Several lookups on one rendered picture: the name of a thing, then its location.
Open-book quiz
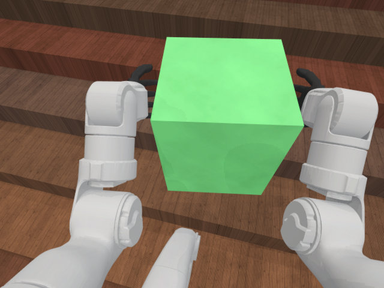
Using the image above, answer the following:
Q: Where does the right robot forearm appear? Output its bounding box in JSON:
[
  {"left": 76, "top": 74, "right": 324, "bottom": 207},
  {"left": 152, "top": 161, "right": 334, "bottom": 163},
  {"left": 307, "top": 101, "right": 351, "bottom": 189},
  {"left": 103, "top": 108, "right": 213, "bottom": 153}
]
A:
[{"left": 299, "top": 87, "right": 379, "bottom": 240}]

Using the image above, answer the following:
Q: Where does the left robot forearm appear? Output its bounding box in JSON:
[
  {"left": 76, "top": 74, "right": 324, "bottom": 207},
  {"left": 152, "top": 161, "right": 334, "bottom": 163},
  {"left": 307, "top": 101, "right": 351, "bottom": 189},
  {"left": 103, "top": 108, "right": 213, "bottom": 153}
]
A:
[{"left": 70, "top": 81, "right": 148, "bottom": 235}]

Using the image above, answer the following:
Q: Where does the robot right upper arm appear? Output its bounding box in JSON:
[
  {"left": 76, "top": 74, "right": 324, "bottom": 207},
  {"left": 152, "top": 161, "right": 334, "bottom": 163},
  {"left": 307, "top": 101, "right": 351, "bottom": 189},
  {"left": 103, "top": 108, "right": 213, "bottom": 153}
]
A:
[{"left": 281, "top": 197, "right": 384, "bottom": 288}]

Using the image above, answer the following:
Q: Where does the right robot hand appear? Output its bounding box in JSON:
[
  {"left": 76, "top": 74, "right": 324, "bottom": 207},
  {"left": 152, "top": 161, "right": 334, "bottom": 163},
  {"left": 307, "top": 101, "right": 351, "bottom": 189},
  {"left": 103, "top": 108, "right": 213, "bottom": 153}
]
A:
[{"left": 293, "top": 68, "right": 325, "bottom": 128}]

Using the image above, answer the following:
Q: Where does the left robot hand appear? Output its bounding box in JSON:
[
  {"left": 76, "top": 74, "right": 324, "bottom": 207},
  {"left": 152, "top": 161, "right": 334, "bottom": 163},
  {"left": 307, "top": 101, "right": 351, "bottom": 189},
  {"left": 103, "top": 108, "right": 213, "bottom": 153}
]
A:
[{"left": 128, "top": 64, "right": 158, "bottom": 118}]

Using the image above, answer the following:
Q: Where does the robot left upper arm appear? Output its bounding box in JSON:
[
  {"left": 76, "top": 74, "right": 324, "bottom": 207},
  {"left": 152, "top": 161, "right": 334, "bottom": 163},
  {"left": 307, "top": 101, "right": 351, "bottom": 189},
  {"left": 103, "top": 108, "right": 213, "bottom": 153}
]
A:
[{"left": 0, "top": 189, "right": 143, "bottom": 288}]

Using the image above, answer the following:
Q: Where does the left robot thigh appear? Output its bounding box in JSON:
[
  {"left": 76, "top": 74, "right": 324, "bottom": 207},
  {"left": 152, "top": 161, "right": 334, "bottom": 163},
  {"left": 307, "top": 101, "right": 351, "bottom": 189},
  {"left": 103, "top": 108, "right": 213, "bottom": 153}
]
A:
[{"left": 142, "top": 227, "right": 200, "bottom": 288}]

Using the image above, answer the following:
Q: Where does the carton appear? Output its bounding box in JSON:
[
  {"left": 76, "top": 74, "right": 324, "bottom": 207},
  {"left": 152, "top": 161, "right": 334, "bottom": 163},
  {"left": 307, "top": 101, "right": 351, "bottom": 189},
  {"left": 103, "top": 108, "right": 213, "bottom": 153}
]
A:
[{"left": 151, "top": 37, "right": 304, "bottom": 195}]

